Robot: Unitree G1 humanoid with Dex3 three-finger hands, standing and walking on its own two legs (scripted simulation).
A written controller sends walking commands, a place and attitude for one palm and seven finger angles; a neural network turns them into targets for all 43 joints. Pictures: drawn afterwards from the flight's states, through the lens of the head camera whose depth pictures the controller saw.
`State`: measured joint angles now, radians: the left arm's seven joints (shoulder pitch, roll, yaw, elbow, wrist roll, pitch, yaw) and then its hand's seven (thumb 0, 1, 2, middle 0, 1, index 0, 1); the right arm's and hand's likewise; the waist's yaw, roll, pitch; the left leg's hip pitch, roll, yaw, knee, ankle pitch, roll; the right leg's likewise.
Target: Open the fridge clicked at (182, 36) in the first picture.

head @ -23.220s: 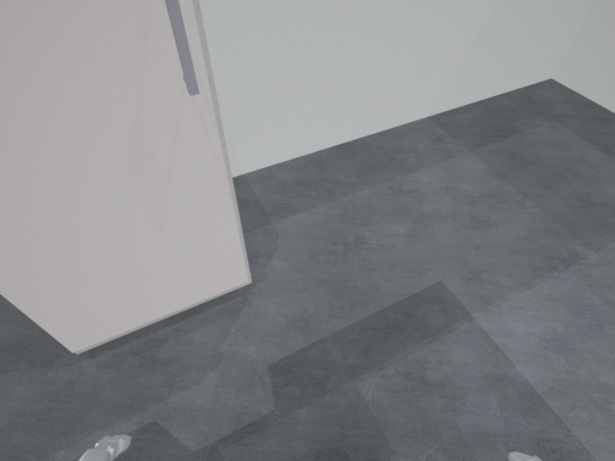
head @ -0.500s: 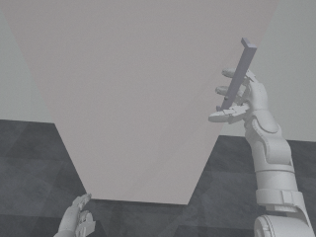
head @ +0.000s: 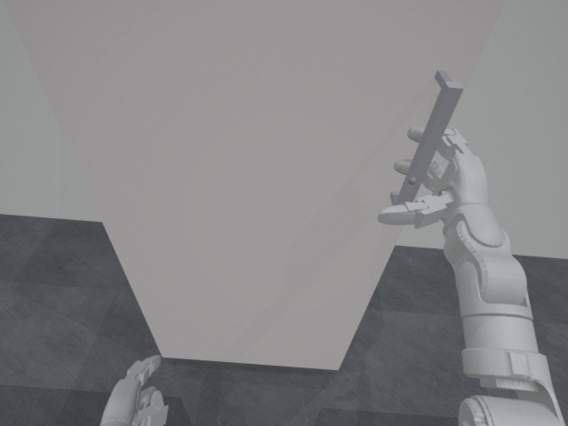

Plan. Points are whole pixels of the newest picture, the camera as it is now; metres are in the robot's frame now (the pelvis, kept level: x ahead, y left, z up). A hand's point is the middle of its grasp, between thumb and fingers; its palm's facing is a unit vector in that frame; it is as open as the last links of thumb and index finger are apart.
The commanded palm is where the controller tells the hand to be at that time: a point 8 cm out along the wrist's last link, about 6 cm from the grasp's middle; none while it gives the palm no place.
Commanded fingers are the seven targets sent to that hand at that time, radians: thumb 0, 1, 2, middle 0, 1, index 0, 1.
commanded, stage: grip the handle and tug to test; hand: right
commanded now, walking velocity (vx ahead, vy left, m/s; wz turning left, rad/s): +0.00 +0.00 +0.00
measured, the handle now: (418, 153) +0.45 -0.15 +0.20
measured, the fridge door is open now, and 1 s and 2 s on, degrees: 0 0 0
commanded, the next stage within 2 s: pull the door a little, standing still in 1.50 s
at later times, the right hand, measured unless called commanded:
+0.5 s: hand (413, 180) +0.39 -0.13 +0.20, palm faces +0.01 +1.00 +0.01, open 10.3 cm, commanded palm +0.36 -0.18 +0.20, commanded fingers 0.00 -0.53 -0.74 0.41 1.35 0.41 1.35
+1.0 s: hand (409, 178) +0.39 -0.13 +0.20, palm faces +0.01 +1.00 +0.01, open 5.7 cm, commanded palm +0.36 -0.17 +0.20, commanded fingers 0.00 -0.90 -0.90 0.45 1.40 0.45 1.40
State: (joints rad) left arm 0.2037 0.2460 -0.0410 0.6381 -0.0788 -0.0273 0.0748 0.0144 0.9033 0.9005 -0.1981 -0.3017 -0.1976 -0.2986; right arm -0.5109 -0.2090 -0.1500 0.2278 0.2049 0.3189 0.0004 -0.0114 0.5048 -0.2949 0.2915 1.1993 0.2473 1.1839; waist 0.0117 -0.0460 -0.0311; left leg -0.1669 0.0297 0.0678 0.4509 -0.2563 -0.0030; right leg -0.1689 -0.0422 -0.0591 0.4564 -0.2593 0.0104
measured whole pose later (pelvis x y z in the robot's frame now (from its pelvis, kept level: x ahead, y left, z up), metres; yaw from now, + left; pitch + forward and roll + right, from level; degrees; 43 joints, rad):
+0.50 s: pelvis +0.01 +0.00 +0.00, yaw +0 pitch -1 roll +0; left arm 0.20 0.24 -0.05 0.63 -0.08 -0.02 0.07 0.01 0.90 0.90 -0.20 -0.30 -0.20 -0.30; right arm -0.49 -0.21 -0.15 0.20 0.21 0.33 0.01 0.00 -0.08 -0.55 0.35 1.28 0.30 1.25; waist 0.01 -0.04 -0.04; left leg -0.16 0.03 0.06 0.44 -0.26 -0.01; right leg -0.16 -0.04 -0.07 0.45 -0.26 0.01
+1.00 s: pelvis +0.01 +0.00 +0.00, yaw +0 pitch -1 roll +0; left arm 0.19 0.24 -0.05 0.63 -0.07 0.00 0.07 0.01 0.90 0.90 -0.20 -0.30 -0.20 -0.30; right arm -0.49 -0.20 -0.14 0.17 0.20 0.35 0.00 0.01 -0.75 -0.84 0.38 1.37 0.35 1.36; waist 0.01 -0.04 -0.04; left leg -0.16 0.03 0.07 0.44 -0.27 -0.01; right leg -0.16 -0.04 -0.06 0.45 -0.27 0.01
